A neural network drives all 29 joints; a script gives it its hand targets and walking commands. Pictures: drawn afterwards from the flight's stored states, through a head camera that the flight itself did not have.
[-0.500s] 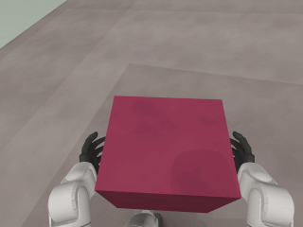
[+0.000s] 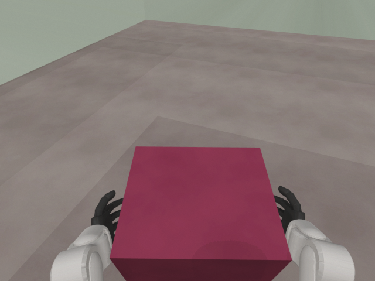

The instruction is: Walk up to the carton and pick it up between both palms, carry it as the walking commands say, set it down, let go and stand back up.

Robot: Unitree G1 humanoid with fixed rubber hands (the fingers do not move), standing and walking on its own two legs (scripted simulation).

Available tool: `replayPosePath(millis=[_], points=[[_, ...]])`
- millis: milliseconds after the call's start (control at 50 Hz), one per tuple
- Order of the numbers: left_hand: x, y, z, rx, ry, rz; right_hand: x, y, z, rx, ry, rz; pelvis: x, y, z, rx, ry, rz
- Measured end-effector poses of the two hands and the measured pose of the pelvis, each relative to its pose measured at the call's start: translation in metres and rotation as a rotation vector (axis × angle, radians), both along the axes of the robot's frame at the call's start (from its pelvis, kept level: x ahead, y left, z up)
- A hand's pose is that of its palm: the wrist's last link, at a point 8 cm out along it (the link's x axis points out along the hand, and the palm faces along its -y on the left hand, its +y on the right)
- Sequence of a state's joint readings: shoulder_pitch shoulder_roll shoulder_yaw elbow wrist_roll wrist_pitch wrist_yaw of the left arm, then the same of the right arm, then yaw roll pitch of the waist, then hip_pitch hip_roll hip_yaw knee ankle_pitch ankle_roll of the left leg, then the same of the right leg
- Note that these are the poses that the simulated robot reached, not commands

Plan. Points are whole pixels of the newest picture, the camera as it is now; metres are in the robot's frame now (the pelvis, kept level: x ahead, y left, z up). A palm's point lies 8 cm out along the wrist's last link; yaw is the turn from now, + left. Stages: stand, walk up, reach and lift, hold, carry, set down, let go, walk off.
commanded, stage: carry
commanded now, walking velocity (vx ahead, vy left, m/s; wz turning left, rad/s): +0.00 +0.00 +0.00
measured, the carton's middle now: (196, 223) +0.24 +0.02 +0.03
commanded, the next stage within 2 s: none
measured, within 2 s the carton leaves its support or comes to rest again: neither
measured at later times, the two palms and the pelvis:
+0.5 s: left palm (121, 233) +0.20 +0.17 +0.05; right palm (307, 237) +0.20 -0.18 +0.07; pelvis -0.04 -0.01 +0.01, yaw +1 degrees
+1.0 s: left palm (102, 227) +0.20 +0.20 +0.07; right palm (286, 227) +0.21 -0.15 +0.07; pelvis -0.02 +0.02 +0.01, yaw +2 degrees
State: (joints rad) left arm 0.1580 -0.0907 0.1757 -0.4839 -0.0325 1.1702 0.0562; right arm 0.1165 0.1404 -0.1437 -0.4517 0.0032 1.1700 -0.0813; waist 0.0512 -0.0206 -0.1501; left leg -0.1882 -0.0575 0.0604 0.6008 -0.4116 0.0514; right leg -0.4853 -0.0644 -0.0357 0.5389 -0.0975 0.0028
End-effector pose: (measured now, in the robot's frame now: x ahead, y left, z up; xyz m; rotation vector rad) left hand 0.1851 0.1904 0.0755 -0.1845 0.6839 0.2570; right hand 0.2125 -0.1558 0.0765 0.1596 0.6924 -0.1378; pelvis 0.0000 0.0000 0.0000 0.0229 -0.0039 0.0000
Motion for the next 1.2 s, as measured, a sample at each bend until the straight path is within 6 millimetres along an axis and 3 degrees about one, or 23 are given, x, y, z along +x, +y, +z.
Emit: replayPosePath(millis=[120, 260, 440, 500, 600, 680, 760, 1040, 1200], points=[[-0.015, 0.004, 0.008, 0.071, -0.006, -0.020, -0.020, 0.004, -0.013, 0.026, -0.009, 0.014, -0.018, 0.008, -0.007, 0.005, -0.053, 0.013], [0.000, -0.011, 0.000, 0.066, 0.032, -0.039, -0.017, -0.011, -0.030, 0.001, 0.029, 0.019, -0.021, 0.001, -0.013, 0.009, -0.028, 0.030], [0.012, -0.025, -0.025, -0.053, 0.085, -0.073, -0.013, -0.026, -0.011, -0.064, 0.088, -0.060, -0.042, -0.008, 0.004, 0.004, 0.066, 0.010], [0.011, -0.024, -0.024, -0.083, 0.059, -0.064, -0.016, -0.025, -0.004, -0.057, 0.061, -0.085, -0.041, -0.006, 0.006, -0.007, 0.075, 0.026], [0.012, -0.015, -0.001, -0.041, -0.011, -0.066, -0.017, -0.016, 0.006, -0.009, -0.012, -0.086, -0.030, 0.005, 0.007, -0.013, 0.063, 0.008], [0.019, -0.005, 0.022, 0.036, -0.056, -0.075, -0.009, -0.006, 0.007, 0.032, -0.059, -0.066, -0.020, 0.015, 0.007, -0.025, 0.044, 0.018], [0.021, 0.003, 0.031, 0.093, -0.063, -0.078, 0.000, 0.002, 0.006, 0.022, -0.071, -0.020, -0.012, 0.021, 0.005, -0.023, 0.020, 0.013], [0.012, 0.008, -0.010, 0.004, 0.074, -0.056, -0.001, 0.008, -0.005, -0.058, 0.068, 0.002, -0.020, 0.013, 0.007, -0.008, 0.018, 0.028], [0.028, -0.002, -0.003, 0.000, 0.021, -0.066, 0.003, -0.003, -0.005, -0.017, 0.017, -0.046, -0.021, 0.013, 0.007, -0.011, 0.040, 0.026]])
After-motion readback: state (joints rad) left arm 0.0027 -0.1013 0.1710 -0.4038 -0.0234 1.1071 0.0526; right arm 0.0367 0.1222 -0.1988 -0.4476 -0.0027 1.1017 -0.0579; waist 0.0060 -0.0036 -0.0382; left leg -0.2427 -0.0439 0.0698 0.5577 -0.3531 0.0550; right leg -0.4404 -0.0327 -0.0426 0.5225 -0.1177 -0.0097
